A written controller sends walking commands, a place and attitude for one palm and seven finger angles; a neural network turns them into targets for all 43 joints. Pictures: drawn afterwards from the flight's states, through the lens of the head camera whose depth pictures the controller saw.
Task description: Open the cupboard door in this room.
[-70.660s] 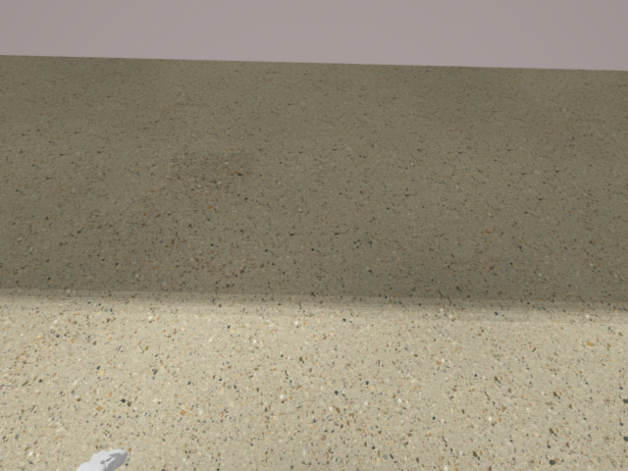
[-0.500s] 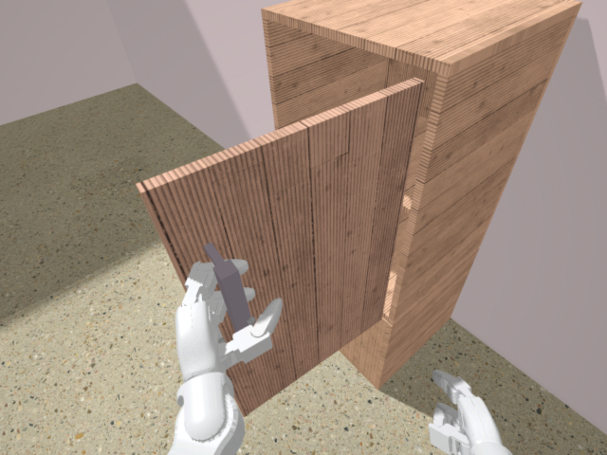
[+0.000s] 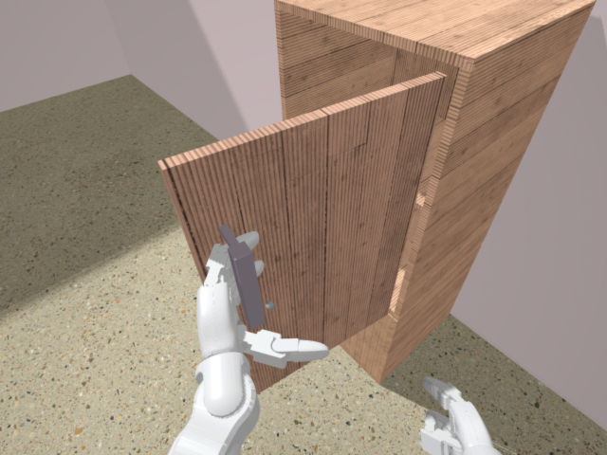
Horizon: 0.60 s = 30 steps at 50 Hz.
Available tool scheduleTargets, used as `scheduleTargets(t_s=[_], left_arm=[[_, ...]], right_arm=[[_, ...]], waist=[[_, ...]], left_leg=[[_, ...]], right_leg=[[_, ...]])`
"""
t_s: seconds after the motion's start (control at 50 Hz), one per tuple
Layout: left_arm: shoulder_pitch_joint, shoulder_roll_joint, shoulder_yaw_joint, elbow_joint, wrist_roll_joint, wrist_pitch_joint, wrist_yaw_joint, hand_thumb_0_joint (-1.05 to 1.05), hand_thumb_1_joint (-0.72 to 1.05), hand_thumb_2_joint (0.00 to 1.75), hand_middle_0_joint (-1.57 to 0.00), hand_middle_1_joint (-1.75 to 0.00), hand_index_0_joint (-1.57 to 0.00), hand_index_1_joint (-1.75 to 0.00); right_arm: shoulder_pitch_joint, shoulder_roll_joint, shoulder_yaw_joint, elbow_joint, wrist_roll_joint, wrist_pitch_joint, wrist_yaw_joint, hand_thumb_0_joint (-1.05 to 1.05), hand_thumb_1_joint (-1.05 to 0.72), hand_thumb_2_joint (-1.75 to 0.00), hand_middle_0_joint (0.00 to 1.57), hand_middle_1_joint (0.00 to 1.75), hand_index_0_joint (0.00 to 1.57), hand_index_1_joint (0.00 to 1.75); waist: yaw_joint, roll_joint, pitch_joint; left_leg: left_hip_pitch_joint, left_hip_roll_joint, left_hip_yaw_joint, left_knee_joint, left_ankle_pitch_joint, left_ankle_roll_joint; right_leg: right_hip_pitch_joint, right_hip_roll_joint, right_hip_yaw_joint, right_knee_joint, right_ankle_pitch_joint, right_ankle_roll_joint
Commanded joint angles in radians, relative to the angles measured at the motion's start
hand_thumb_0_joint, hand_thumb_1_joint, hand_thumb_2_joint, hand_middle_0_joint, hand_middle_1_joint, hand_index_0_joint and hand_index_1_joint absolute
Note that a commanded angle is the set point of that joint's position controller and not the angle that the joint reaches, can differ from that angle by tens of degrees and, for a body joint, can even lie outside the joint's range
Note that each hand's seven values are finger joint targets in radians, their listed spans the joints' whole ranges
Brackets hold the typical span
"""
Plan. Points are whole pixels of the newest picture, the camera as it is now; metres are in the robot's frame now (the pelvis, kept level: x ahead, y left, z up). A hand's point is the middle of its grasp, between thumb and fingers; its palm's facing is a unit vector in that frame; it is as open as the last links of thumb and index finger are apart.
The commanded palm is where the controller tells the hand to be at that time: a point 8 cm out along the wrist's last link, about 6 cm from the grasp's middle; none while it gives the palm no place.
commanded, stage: slide the hand sideways off the handle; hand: left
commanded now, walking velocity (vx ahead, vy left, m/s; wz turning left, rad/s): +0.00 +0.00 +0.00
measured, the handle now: (241, 278) +0.31 +0.11 +0.10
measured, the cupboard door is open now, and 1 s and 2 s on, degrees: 81 85 85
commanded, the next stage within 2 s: draw the hand back to the body in 1.30 s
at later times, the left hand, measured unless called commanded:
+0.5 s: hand (270, 337) +0.22 +0.06 +0.11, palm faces -0.11 -0.99 +0.02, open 16.0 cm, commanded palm +0.19 +0.11 +0.11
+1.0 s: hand (223, 381) +0.17 +0.10 +0.11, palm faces -0.02 -1.00 -0.03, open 16.2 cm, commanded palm +0.14 +0.16 +0.11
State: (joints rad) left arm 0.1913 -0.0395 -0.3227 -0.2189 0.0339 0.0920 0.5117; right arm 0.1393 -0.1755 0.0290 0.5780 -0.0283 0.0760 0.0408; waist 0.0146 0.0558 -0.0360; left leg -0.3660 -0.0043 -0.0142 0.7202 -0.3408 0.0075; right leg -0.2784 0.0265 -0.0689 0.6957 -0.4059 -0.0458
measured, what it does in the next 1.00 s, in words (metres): stands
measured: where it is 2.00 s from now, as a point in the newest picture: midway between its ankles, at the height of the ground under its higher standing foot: outside the picture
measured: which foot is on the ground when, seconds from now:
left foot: down 0.00-1.00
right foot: down 0.00-1.00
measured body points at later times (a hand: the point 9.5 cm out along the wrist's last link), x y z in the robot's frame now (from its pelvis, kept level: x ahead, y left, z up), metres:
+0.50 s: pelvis +0.00 +0.01 +0.00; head -0.01 +0.00 +0.45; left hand +0.22 +0.11 +0.11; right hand +0.18 -0.19 -0.07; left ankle +0.03 +0.11 -0.72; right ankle -0.02 -0.09 -0.72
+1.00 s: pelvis +0.01 +0.00 -0.02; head +0.01 -0.03 +0.43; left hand +0.17 +0.15 +0.11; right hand +0.20 -0.22 -0.08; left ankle +0.03 +0.11 -0.72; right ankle -0.02 -0.09 -0.72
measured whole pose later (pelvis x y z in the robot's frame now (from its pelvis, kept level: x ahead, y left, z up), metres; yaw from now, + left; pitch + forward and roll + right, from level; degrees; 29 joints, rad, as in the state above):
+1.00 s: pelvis +0.01 +0.00 -0.02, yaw -1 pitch +4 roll +0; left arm 0.72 0.14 -0.13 -0.56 -0.12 -0.14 -0.03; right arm 0.27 -0.23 0.02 0.38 0.02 -0.03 -0.01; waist 0.02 0.06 -0.08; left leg -0.49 0.00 0.00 0.84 -0.41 0.01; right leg -0.41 0.03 -0.06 0.83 -0.48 -0.05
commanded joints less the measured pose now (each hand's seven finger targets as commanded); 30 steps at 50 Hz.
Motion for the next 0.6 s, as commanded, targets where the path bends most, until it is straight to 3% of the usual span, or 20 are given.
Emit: scheduleTargets(t_s=[0.0,0.08,0.1,0.12,0.14,0.16,0.2,0.24,0.26,0.32,0.36,0.44,0.58], left_arm=[[-0.186,-0.207,-0.034,-0.211,0.013,-0.043,0.047,0.00,-0.50,0.30,-0.15,-0.30,-0.15,-0.30],[-0.192,-0.215,-0.034,-0.203,0.014,-0.038,0.052,0.00,-0.50,0.30,-0.15,-0.30,-0.15,-0.30],[-0.197,-0.103,-0.235,-0.267,0.097,-0.092,-0.160,0.00,-0.50,0.30,-0.15,-0.30,-0.15,-0.30],[-0.251,-0.037,-0.168,-0.327,0.048,-0.136,-0.275,0.00,-0.50,0.30,-0.15,-0.30,-0.15,-0.30],[-0.240,0.004,-0.149,-0.325,0.026,-0.165,-0.359,0.00,-0.50,0.30,-0.15,-0.30,-0.15,-0.30],[-0.228,0.025,-0.131,-0.317,-0.006,-0.184,-0.427,0.00,-0.50,0.30,-0.15,-0.30,-0.15,-0.30],[-0.169,0.010,-0.105,-0.322,-0.059,-0.208,-0.487,0.00,-0.50,0.30,-0.15,-0.30,-0.15,-0.30],[-0.123,-0.008,-0.067,-0.284,-0.108,-0.208,-0.479,0.00,-0.50,0.30,-0.15,-0.30,-0.15,-0.30],[-0.111,0.006,-0.037,-0.288,-0.118,-0.205,-0.464,0.00,-0.50,0.30,-0.15,-0.30,-0.15,-0.30],[-0.056,0.053,0.021,-0.309,-0.093,-0.197,-0.409,0.00,-0.50,0.30,-0.15,-0.30,-0.15,-0.30],[-0.035,0.048,0.021,-0.327,-0.074,-0.196,-0.385,0.00,-0.50,0.30,-0.15,-0.30,-0.15,-0.30],[0.063,0.060,0.032,-0.351,-0.068,-0.193,-0.381,0.00,-0.50,0.30,-0.15,-0.30,-0.15,-0.30],[0.237,0.128,0.118,-0.431,-0.077,-0.195,-0.397,0.00,-0.50,0.30,-0.15,-0.30,-0.15,-0.30]], right_arm=[[-0.189,-0.083,-0.027,-0.182,0.003,-0.059,0.001,0.00,-0.90,-0.90,0.20,0.30,0.20,0.30],[-0.192,-0.082,-0.028,-0.178,0.002,-0.058,0.003,0.00,-0.90,-0.90,0.20,0.30,0.20,0.30],[-0.110,-0.133,-0.036,-0.198,0.004,-0.048,0.013,0.00,-0.90,-0.90,0.20,0.30,0.20,0.30],[-0.093,-0.121,-0.046,-0.224,0.024,-0.045,0.004,0.00,-0.90,-0.90,0.20,0.30,0.20,0.30],[-0.092,-0.115,-0.035,-0.243,0.025,-0.054,-0.009,0.00,-0.90,-0.90,0.20,0.30,0.20,0.30],[-0.078,-0.113,-0.029,-0.252,0.031,-0.062,-0.020,0.00,-0.90,-0.90,0.20,0.30,0.20,0.30],[-0.071,-0.104,-0.020,-0.280,0.043,-0.086,-0.033,0.00,-0.90,-0.90,0.20,0.30,0.20,0.30],[-0.074,-0.105,-0.012,-0.284,0.050,-0.110,-0.041,0.00,-0.90,-0.90,0.20,0.30,0.20,0.30],[-0.083,-0.108,-0.010,-0.289,0.050,-0.117,-0.043,0.00,-0.90,-0.90,0.20,0.30,0.20,0.30],[-0.080,-0.112,-0.011,-0.291,0.045,-0.125,-0.036,0.00,-0.90,-0.90,0.20,0.30,0.20,0.30],[-0.080,-0.108,-0.012,-0.300,0.042,-0.127,-0.029,0.00,-0.90,-0.90,0.20,0.30,0.20,0.30],[-0.076,-0.110,-0.010,-0.313,0.040,-0.120,-0.016,0.00,-0.90,-0.90,0.20,0.30,0.20,0.30],[-0.053,-0.114,-0.014,-0.341,0.038,-0.104,-0.010,0.00,-0.90,-0.90,0.20,0.30,0.20,0.30]], waist=[[0.005,-0.105,-0.118],[0.009,-0.113,-0.130],[-0.111,-0.121,-0.042],[-0.073,-0.080,-0.137],[-0.059,-0.059,-0.173],[-0.064,-0.073,-0.176],[-0.049,-0.091,-0.151],[-0.043,-0.124,-0.094],[-0.029,-0.119,-0.086],[-0.005,-0.089,-0.108],[-0.005,-0.083,-0.115],[0.001,-0.087,-0.102],[0.011,-0.092,-0.106]], left_leg=[[0.132,0.004,-0.027,-0.067,0.168,0.016],[0.134,0.005,-0.032,-0.069,0.161,0.015],[0.192,-0.009,-0.030,-0.080,0.173,0.035],[0.191,-0.008,-0.026,-0.078,0.185,0.037],[0.197,-0.010,-0.020,-0.075,0.201,0.041],[0.190,-0.010,-0.020,-0.073,0.203,0.044],[0.166,-0.005,-0.025,-0.088,0.160,0.040],[0.134,0.001,-0.038,-0.106,0.096,0.033],[0.121,0.001,-0.040,-0.115,0.069,0.030],[0.119,0.000,-0.037,-0.123,0.075,0.027],[0.122,0.004,-0.032,-0.121,0.087,0.027],[0.100,0.007,-0.020,-0.116,0.109,0.027],[0.073,0.007,0.004,-0.086,0.166,0.028]], right_leg=[[-0.100,-0.028,0.012,-0.158,0.153,0.006],[-0.101,-0.027,0.010,-0.155,0.133,0.004],[-0.137,-0.027,0.060,-0.163,0.219,0.015],[-0.090,-0.031,0.053,-0.137,0.261,0.006],[-0.073,-0.030,0.052,-0.120,0.301,0.007],[-0.074,-0.032,0.049,-0.116,0.312,0.009],[-0.090,-0.027,0.036,-0.117,0.245,0.011],[-0.116,-0.018,0.019,-0.131,0.158,0.016],[-0.120,-0.017,0.020,-0.137,0.118,0.017],[-0.104,-0.015,0.016,-0.125,0.108,0.011],[-0.106,-0.014,0.015,-0.117,0.119,0.010],[-0.094,-0.013,0.015,-0.108,0.153,0.009],[-0.077,-0.010,0.021,-0.082,0.248,0.012]])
